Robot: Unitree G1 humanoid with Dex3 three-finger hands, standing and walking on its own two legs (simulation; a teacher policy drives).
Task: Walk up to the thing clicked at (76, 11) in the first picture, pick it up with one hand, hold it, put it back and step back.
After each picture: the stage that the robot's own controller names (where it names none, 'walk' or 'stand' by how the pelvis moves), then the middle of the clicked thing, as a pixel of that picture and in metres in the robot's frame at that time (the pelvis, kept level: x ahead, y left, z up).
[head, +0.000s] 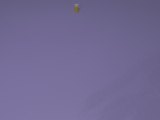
stand; (76, 8) +2.22 +0.08 -0.72
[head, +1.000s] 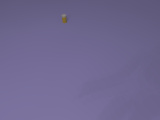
walk; (64, 18) +2.08 +0.25 -0.69
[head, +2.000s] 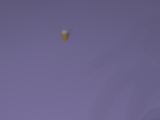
walk; (64, 35) +1.49 +0.24 -0.70
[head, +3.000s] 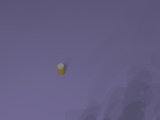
walk; (61, 69) +0.99 +0.26 -0.72
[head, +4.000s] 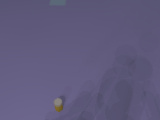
walk; (58, 105) +0.61 +0.22 -0.71
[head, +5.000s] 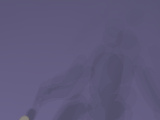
walk; out of the picture +0.38 +0.33 -0.67
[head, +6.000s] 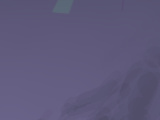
stand; out of the picture +0.41 +0.37 -0.72
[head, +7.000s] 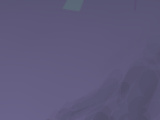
stand; out of the picture +0.38 +0.29 -0.71
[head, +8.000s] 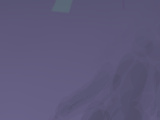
stand; out of the picture +0.34 +0.30 -0.72
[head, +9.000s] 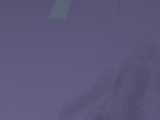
stand; out of the picture +0.33 +0.33 -0.73
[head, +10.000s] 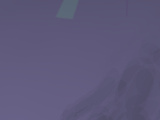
stand; out of the picture +0.34 +0.31 -0.73
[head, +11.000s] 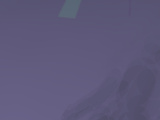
stand; out of the picture +0.34 +0.30 -0.73
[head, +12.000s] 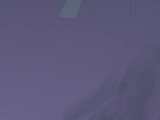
go down; out of the picture +0.34 +0.30 -0.73
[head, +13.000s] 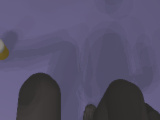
go down; out of the picture +0.43 +0.35 -0.31
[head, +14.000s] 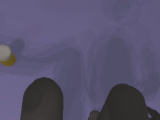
approach; (5, 56) +0.42 +0.35 -0.31
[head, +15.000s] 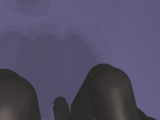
close in; out of the picture +0.39 +0.40 -0.22
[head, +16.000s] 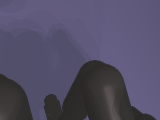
close; out of the picture +0.38 +0.41 -0.22
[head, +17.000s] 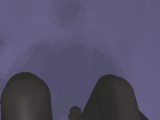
lift; out of the picture +0.34 +0.35 -0.15
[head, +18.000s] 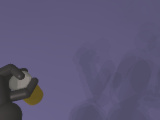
lift; (27, 89) +0.33 +0.19 -0.01
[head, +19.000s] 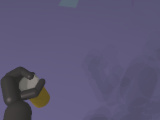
hold; (35, 91) +0.34 +0.17 -0.01
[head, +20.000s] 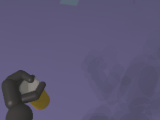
hold; (35, 94) +0.34 +0.18 -0.03
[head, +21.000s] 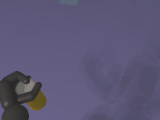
crouch; (32, 94) +0.33 +0.19 -0.03
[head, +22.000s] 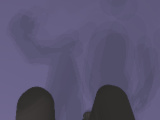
crouch; out of the picture +0.42 +0.33 -0.11
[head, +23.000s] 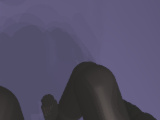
lower; out of the picture +0.40 +0.38 -0.23
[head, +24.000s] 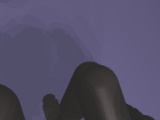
lower; out of the picture +0.40 +0.39 -0.22
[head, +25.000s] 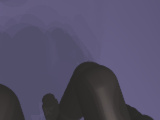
lower; out of the picture +0.40 +0.39 -0.23
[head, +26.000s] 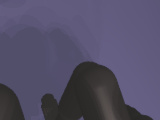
lower; out of the picture +0.39 +0.39 -0.23
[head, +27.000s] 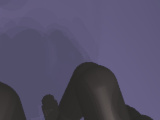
loosen; out of the picture +0.39 +0.39 -0.22
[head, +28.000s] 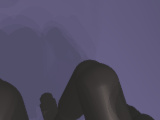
withdraw; out of the picture +0.39 +0.37 -0.23
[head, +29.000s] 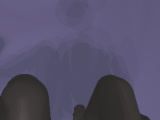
stand; out of the picture +0.42 +0.33 -0.27
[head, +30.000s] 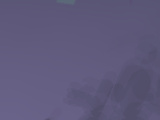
stand; out of the picture +0.38 +0.25 -0.65
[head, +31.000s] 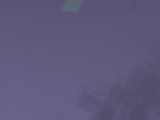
stand; out of the picture +0.38 +0.26 -0.67
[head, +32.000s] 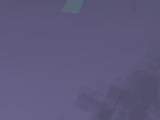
stand; out of the picture +0.37 +0.25 -0.67
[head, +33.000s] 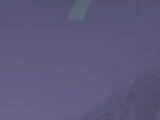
stand; out of the picture +0.40 +0.25 -0.72
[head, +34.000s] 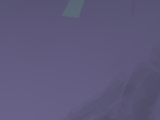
stand; out of the picture +0.37 +0.27 -0.73
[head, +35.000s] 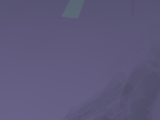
stand; out of the picture +0.36 +0.26 -0.73
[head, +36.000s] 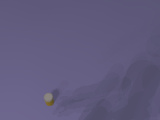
walk; (49, 99) +0.52 +0.23 -0.70
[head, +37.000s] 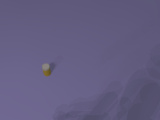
walk; (46, 69) +0.80 +0.31 -0.70
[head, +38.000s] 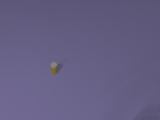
stand; (54, 68) +1.01 +0.27 -0.71
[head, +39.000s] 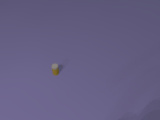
stand; (55, 69) +1.00 +0.27 -0.73
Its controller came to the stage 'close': yes
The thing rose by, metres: 0.71
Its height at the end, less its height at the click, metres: +0.00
